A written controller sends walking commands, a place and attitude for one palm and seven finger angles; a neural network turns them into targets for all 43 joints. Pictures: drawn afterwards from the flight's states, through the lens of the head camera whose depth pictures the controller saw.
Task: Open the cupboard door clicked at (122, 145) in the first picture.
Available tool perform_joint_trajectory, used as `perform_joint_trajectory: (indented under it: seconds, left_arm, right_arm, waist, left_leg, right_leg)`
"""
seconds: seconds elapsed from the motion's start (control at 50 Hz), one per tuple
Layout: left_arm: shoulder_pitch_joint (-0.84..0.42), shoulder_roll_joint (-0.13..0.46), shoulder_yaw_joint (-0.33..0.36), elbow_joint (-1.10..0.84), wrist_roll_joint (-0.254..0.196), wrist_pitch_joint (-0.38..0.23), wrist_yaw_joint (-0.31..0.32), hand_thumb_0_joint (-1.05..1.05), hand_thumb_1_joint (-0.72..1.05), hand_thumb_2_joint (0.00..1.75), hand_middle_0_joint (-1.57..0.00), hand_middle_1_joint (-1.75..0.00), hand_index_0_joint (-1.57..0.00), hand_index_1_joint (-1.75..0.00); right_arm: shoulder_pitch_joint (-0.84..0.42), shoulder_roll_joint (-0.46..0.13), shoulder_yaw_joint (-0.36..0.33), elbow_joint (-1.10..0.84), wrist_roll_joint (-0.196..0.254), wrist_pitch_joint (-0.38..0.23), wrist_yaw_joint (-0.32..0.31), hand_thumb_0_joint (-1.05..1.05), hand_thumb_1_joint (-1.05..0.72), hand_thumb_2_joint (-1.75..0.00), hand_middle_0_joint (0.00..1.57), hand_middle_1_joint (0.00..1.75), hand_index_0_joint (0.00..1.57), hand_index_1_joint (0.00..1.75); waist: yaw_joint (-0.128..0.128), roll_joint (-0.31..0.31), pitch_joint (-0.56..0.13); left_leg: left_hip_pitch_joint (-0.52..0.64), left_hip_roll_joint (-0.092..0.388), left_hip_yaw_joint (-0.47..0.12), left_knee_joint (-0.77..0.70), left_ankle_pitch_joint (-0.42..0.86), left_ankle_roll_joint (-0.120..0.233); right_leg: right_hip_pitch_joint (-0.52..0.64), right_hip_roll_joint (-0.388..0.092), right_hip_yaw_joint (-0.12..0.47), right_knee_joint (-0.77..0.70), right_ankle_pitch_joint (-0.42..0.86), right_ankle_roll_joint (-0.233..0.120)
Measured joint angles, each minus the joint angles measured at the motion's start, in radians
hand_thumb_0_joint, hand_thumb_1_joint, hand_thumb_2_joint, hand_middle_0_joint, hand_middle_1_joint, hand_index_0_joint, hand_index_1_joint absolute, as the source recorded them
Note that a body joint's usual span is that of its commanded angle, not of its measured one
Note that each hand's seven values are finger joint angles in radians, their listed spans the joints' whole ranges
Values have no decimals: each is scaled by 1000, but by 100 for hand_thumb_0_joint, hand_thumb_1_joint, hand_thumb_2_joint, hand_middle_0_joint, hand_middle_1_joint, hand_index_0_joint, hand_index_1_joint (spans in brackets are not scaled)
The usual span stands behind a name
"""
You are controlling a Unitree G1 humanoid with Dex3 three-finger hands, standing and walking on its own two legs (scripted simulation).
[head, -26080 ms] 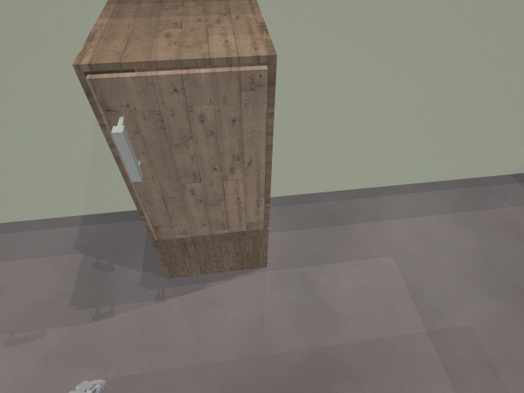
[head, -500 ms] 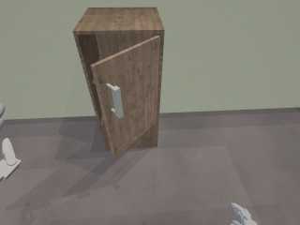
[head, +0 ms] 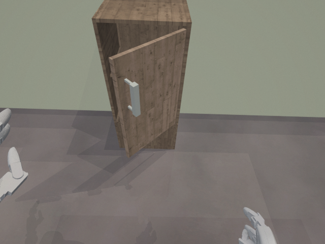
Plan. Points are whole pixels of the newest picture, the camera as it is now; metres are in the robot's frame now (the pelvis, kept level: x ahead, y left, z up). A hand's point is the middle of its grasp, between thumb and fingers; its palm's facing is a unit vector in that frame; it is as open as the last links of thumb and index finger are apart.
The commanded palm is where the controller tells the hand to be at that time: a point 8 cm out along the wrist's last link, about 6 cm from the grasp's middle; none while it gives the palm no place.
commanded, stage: let the arm hang, fingers relaxed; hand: left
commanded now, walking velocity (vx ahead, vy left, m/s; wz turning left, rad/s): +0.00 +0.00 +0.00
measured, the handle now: (131, 97) +0.63 +0.16 -0.03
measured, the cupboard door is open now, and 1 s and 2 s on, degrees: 45 45 45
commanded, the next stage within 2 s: look to check the result in 1.14 s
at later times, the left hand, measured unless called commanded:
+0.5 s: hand out of the picture -0.02 +0.20 -0.18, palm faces +0.05 -0.98 -0.21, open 7.1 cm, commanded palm none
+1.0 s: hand out of the picture +0.04 +0.21 -0.16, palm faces +0.05 -0.97 -0.23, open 7.4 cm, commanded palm none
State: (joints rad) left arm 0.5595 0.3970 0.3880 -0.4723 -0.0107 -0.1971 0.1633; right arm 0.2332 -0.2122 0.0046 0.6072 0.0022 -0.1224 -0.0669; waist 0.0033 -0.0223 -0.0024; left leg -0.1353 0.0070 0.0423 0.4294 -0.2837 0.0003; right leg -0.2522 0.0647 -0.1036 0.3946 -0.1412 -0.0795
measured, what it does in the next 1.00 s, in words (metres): stands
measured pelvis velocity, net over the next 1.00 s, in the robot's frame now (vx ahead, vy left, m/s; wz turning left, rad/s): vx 0.00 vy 0.02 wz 0.03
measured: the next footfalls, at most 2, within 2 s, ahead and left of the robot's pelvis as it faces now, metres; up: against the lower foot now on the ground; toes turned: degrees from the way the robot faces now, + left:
none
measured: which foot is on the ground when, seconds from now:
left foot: down 0.00-1.00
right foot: down 0.00-1.00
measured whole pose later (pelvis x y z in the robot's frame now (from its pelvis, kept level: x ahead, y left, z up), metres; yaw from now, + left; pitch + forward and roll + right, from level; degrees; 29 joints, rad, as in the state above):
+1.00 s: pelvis +0.00 +0.02 +0.00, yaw +2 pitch -2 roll +0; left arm 0.19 0.18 0.01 1.12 0.01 -0.01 0.02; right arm 0.30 -0.17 0.01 1.12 -0.02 0.00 -0.02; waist -0.01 0.02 0.02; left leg -0.09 -0.04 0.02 0.37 -0.25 0.03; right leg -0.21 0.02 -0.12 0.36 -0.13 -0.07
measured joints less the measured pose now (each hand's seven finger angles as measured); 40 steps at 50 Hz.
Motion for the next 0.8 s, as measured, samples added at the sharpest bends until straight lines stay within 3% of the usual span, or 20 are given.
perform_joint_trajectory:
  seconds: [0.04, 0.08, 0.18, 0.24, 0.34, 0.38, 0.44, 0.64, 0.8]
  left_arm:
    - [-3, 6, 5, -2, -3, -5, 0, 1, 89, 90, -22, -31, -21, -30]
    - [-88, 22, -53, 142, 24, -13, -49, 1, 89, 90, -21, -31, -21, -30]
    - [-289, -40, -257, 714, 48, 172, -159, 0, 90, 90, -20, -30, -20, -30]
    - [-325, -101, -334, 970, 54, 232, -178, 0, 91, 90, -20, -30, -20, -30]
    - [-318, -189, -404, 1250, 47, 255, -180, 1, 91, 90, -20, -30, -20, -30]
    - [-307, -209, -393, 1325, 37, 247, -162, 0, 93, 90, -21, -30, -20, -30]
    - [-295, -187, -379, 1414, 34, 232, -155, -1, 98, 90, -21, -30, -21, -30]
    - [-268, -156, -362, 1590, 27, 214, -150, 0, 93, 90, -21, -30, -20, -30]
    - [-315, -168, -361, 1605, 26, 203, -143, 0, 91, 90, -20, -30, -20, -30]
  right_arm:
    - [-5, -3, 1, -8, 1, -4, 3, 1, -90, -90, 21, 30, 20, 30]
    - [-27, -31, -13, 41, 0, -18, 40, 1, -90, -90, 20, 30, 20, 30]
    - [-91, -98, -16, 159, -17, 73, 73, 1, -90, -90, 21, 30, 20, 30]
    - [-81, -89, -7, 202, -26, 100, 76, 1, -90, -90, 21, 30, 20, 30]
    - [-10, -49, 12, 294, -34, 132, 79, 1, -91, -90, 21, 30, 20, 30]
    - [25, -34, 12, 336, -34, 141, 74, 1, -91, -90, 21, 30, 20, 30]
    - [74, -18, 9, 398, -32, 153, 65, 1, -91, -90, 20, 30, 20, 30]
    - [125, 3, -7, 488, -25, 152, 49, 1, -91, -90, 20, 30, 20, 30]
    - [93, 34, 1, 500, -26, 136, 49, 0, -91, -90, 20, 30, 20, 30]
  waist:
    - [0, 15, -5]
    - [7, 44, -20]
    - [2, 105, -31]
    - [-17, 78, 2]
    - [-22, -9, 65]
    - [-17, -30, 80]
    - [-5, -38, 84]
    - [-1, 39, 48]
    - [-4, 57, 29]
  left_leg:
    - [-4, 1, -3, 16, -10, 2]
    - [-49, -8, -17, 73, -19, 7]
    - [-109, -42, -14, 143, -44, 32]
    - [-114, -52, -8, 144, -36, 33]
    - [-96, -48, -16, 99, -2, 26]
    - [-88, -42, -24, 80, 10, 22]
    - [-71, -36, -36, 53, 24, 17]
    - [-15, -35, -37, -2, 35, 23]
    - [1, -38, -28, -26, 38, 28]
  right_leg:
    - [3, 1, -3, 1, -2, -10]
    - [-26, -12, -16, 37, -12, -17]
    - [-109, -52, -15, 159, -57, -4]
    - [-122, -63, -9, 177, -58, -3]
    - [-98, -57, -16, 125, -24, -9]
    - [-80, -51, -24, 90, -7, -10]
    - [-52, -43, -35, 43, 13, -11]
    - [10, -37, -33, -22, 30, -5]
    - [17, -37, -21, -32, 31, 0]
